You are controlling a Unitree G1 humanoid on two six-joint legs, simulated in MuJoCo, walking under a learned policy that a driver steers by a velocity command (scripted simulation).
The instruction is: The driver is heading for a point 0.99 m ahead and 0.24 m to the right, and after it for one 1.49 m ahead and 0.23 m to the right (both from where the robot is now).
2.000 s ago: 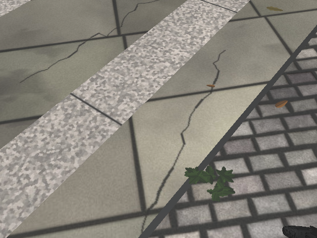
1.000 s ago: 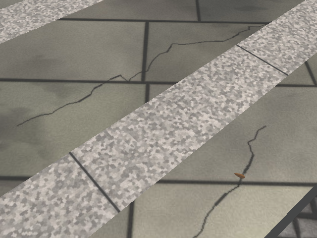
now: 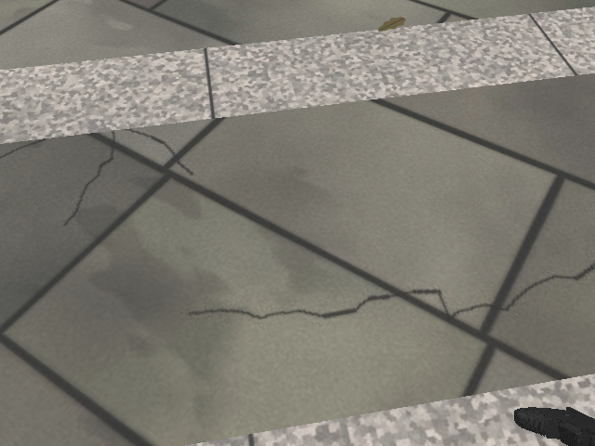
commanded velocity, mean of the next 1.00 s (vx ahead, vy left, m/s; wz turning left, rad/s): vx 0.50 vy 0.00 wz -0.33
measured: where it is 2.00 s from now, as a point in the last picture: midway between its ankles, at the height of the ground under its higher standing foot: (447, 278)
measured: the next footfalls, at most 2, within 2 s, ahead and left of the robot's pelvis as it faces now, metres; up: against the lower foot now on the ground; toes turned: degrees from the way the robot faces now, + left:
left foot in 0.08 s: +0.21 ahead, +0.13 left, +0.00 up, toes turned +2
right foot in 0.62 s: +0.50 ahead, -0.13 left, +0.00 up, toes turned -14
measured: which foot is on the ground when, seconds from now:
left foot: up 0.00-0.06, down 0.08-0.62, up 0.64-1.00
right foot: down 0.00-0.08, up 0.10-0.60, down 0.62-1.00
